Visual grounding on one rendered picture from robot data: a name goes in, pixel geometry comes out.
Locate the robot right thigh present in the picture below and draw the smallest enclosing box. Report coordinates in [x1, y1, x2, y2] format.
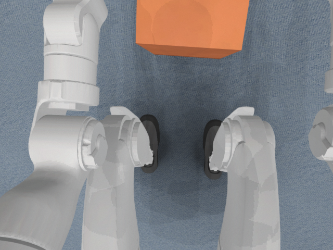
[216, 115, 280, 250]

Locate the robot left upper arm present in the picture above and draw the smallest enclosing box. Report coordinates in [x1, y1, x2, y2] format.
[0, 115, 108, 250]

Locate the robot right upper arm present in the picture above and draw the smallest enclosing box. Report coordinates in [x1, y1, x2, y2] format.
[308, 104, 333, 173]

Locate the carton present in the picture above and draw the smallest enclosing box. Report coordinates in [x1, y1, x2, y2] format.
[136, 0, 249, 59]

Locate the robot left forearm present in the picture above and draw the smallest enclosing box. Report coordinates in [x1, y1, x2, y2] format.
[29, 0, 108, 158]

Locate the robot right foot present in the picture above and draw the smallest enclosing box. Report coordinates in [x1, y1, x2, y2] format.
[203, 119, 222, 180]

